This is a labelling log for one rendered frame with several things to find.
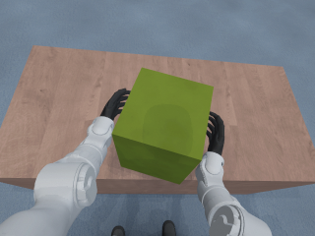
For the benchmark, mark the right robot forearm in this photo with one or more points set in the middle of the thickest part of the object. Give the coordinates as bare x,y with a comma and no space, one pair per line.
211,191

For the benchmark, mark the pedestal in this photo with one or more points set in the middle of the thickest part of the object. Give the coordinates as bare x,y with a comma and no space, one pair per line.
62,90

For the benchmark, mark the right robot foot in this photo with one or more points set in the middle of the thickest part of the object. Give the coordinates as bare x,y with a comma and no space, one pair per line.
168,228

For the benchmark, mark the robot foot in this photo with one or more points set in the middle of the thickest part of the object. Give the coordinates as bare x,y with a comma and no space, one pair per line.
118,231
168,228

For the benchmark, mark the robot left upper arm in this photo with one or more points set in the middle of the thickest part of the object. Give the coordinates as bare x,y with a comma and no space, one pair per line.
61,191

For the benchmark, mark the robot right upper arm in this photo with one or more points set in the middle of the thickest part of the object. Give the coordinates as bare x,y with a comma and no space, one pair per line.
231,220

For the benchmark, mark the left robot forearm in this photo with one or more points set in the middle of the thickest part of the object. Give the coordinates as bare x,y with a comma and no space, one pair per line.
93,149

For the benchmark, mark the left robot foot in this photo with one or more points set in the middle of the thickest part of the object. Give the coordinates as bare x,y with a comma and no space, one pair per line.
118,231

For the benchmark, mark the right robot hand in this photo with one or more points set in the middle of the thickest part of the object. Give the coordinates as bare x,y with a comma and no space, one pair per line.
216,136

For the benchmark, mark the carton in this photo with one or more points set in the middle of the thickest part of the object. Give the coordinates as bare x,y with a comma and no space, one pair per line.
162,128

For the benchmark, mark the left robot hand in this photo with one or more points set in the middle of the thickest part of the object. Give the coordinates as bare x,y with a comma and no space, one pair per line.
110,109

